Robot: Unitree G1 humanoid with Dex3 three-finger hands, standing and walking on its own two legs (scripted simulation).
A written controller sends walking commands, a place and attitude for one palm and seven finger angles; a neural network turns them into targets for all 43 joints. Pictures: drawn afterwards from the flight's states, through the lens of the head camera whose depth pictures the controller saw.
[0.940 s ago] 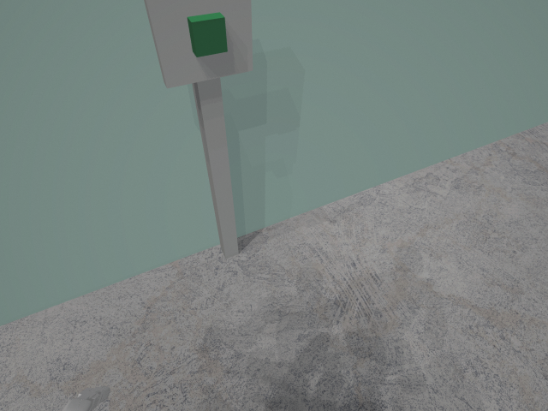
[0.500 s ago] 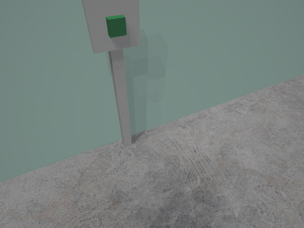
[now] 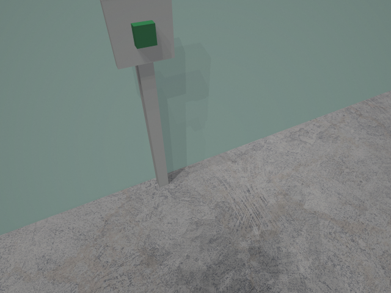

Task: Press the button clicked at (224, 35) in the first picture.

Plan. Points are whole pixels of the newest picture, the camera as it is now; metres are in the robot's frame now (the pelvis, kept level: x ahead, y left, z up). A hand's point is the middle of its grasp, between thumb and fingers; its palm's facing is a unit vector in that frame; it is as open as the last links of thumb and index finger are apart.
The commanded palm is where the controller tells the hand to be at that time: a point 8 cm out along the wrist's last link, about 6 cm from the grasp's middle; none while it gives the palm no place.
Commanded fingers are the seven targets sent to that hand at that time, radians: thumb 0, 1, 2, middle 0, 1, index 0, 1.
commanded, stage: stand and wait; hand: left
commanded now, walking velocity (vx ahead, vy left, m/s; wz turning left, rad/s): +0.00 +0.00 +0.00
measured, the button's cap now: (144, 34) +0.83 +0.22 +0.16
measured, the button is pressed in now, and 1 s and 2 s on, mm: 0 0 0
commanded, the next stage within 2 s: look at it before walking up in 0.16 s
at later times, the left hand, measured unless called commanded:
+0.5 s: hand out of the picture +0.08 +0.24 -0.16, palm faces -0.02 -0.94 -0.33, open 7.4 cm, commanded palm none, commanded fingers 0.00 0.90 0.90 -0.20 -0.30 -0.20 -0.30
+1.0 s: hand out of the picture +0.09 +0.25 -0.16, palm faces -0.02 -0.94 -0.34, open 7.4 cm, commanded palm none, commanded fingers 0.00 0.90 0.90 -0.20 -0.30 -0.20 -0.30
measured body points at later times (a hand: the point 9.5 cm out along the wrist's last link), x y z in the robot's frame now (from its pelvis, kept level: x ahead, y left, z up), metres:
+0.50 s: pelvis +0.00 +0.00 +0.00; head +0.01 +0.00 +0.45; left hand +0.08 +0.29 -0.13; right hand +0.07 -0.30 -0.13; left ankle +0.01 +0.12 -0.74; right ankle +0.01 -0.12 -0.74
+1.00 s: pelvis +0.02 +0.00 +0.00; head +0.02 +0.00 +0.45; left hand +0.09 +0.30 -0.13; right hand +0.10 -0.30 -0.13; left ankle +0.01 +0.12 -0.74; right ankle +0.01 -0.12 -0.74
